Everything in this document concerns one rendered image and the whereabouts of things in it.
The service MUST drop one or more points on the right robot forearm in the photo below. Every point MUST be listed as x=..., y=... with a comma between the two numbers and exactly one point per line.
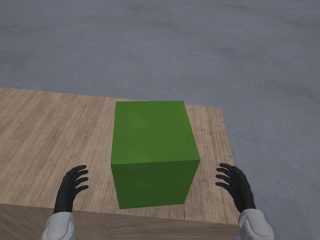
x=253, y=225

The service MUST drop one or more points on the right robot hand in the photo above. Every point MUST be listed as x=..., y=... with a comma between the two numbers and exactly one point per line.
x=239, y=187

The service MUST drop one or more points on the pedestal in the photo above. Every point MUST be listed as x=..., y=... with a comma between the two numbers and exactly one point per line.
x=43, y=135

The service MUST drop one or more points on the carton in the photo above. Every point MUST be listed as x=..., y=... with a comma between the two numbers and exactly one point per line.
x=154, y=156

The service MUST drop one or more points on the left robot forearm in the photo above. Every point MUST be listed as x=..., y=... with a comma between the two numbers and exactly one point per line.
x=60, y=226

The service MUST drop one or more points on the left robot hand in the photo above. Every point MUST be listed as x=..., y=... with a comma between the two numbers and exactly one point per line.
x=67, y=192

